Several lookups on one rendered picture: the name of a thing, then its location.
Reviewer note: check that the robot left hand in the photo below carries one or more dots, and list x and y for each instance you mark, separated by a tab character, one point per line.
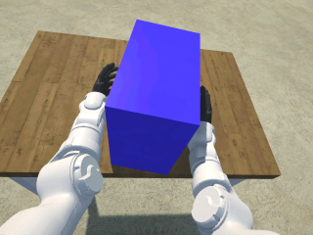
103	83

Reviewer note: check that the robot right upper arm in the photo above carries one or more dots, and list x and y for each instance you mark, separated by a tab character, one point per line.
217	212

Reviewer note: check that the robot right forearm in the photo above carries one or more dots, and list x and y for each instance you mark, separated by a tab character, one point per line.
205	166

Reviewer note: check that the carton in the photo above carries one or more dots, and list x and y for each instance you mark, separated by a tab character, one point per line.
154	106

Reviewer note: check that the robot left forearm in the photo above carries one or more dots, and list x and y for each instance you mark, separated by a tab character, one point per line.
86	134

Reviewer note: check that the table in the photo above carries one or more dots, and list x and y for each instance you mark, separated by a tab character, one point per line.
58	70

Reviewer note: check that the robot right hand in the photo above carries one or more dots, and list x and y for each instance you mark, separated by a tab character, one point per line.
205	105

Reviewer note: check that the robot left upper arm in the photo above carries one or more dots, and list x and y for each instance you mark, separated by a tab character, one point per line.
66	188

